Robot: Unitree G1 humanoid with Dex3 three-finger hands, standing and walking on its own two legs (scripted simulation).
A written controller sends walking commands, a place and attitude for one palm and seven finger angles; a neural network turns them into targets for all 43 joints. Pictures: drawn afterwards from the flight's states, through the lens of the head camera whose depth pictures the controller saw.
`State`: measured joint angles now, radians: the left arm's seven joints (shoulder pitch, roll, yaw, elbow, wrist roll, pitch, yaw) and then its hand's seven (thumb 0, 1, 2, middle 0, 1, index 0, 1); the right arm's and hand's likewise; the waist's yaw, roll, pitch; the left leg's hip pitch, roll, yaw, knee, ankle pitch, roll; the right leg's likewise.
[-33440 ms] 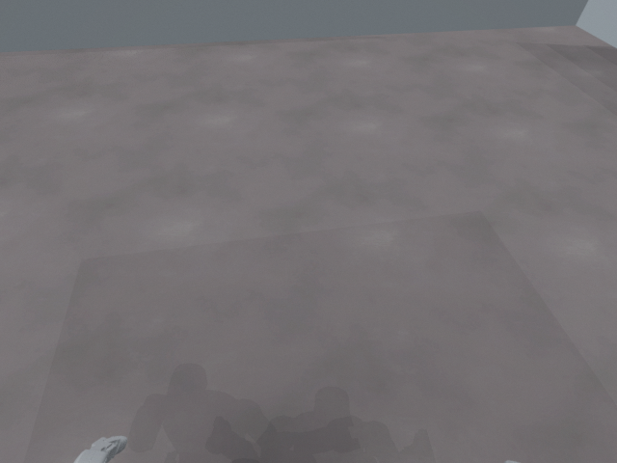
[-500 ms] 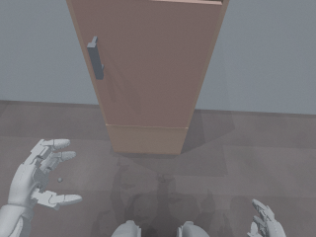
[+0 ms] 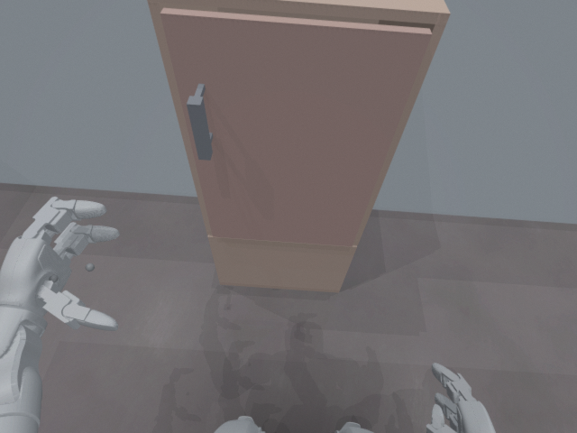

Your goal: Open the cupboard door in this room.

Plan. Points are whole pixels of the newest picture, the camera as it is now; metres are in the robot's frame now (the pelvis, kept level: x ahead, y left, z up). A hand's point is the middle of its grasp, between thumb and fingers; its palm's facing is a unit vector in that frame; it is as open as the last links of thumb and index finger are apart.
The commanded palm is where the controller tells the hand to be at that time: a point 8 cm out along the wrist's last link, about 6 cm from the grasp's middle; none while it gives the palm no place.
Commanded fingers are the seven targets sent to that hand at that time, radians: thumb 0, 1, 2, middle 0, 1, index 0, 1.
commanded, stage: raise the hand with hooked fingers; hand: left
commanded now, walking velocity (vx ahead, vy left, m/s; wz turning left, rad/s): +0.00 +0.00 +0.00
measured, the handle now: (203, 122) +0.59 +0.20 +0.06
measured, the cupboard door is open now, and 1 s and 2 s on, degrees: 0 0 0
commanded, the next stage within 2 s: move the hooked fingers beside the handle in 0.50 s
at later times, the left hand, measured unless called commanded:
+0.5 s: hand (108, 269) +0.29 +0.25 +0.07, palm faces +0.03 -1.00 -0.04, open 14.0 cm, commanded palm +0.26 +0.30 +0.07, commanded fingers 0.00 -0.50 0.30 -0.30 -1.20 -0.30 -1.20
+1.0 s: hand (128, 226) +0.35 +0.25 +0.07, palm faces +0.02 -1.00 -0.02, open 14.0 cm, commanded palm +0.33 +0.30 +0.07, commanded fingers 0.00 -0.50 0.30 -0.30 -1.20 -0.30 -1.20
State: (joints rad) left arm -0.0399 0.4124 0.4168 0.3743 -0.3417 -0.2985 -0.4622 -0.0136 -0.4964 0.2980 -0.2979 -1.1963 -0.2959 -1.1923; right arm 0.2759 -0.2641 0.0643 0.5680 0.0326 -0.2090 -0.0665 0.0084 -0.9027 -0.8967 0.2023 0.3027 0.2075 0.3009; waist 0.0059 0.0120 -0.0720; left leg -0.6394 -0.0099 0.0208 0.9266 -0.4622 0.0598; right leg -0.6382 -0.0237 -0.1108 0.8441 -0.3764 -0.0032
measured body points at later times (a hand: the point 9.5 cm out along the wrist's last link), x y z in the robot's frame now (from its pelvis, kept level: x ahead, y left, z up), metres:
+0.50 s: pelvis +0.00 -0.02 +0.00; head +0.05 -0.01 +0.45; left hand +0.28 +0.31 +0.08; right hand +0.15 -0.26 -0.08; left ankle +0.00 +0.07 -0.69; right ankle +0.02 -0.13 -0.69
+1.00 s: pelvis +0.00 -0.03 +0.00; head +0.06 -0.02 +0.44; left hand +0.35 +0.30 +0.08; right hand +0.11 -0.29 -0.09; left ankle +0.00 +0.07 -0.69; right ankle +0.02 -0.13 -0.69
